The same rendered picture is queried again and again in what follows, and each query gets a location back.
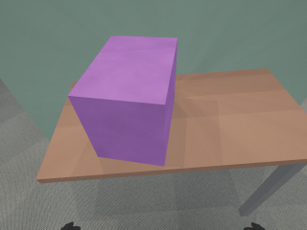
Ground table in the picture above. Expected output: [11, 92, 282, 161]
[36, 68, 307, 217]

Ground carton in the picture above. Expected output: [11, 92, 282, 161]
[68, 35, 177, 167]

